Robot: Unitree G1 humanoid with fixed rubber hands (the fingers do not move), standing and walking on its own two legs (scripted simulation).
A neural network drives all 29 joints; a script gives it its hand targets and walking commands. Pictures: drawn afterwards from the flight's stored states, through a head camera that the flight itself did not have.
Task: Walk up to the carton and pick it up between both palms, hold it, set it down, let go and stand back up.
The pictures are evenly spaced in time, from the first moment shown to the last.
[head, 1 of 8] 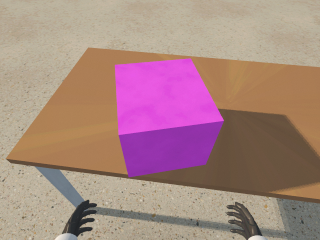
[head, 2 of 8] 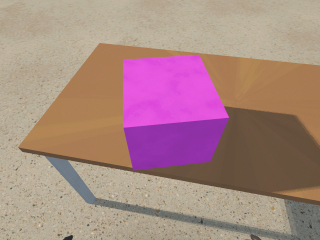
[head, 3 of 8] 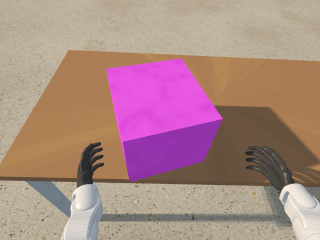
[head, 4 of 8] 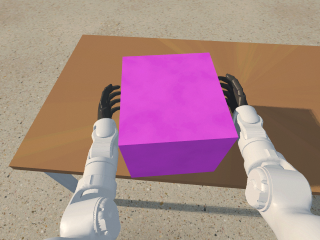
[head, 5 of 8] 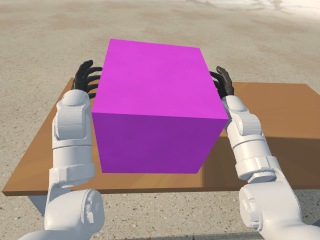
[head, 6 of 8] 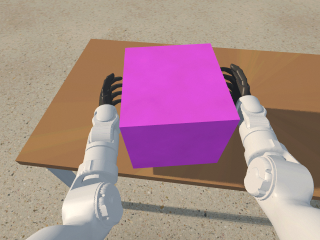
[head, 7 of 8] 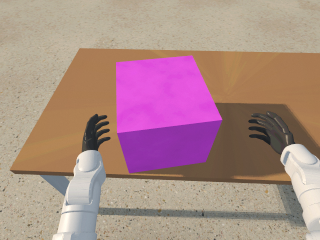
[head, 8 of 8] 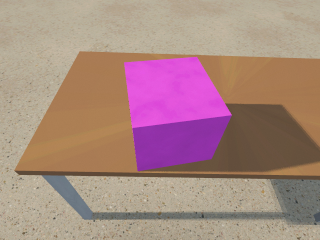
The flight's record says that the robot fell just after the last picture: no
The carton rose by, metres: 0.19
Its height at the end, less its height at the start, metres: +0.00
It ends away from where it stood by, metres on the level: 0.01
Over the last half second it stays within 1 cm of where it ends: yes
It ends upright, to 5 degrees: yes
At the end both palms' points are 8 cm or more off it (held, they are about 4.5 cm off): yes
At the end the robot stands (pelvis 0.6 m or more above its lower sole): yes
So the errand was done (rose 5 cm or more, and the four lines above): yes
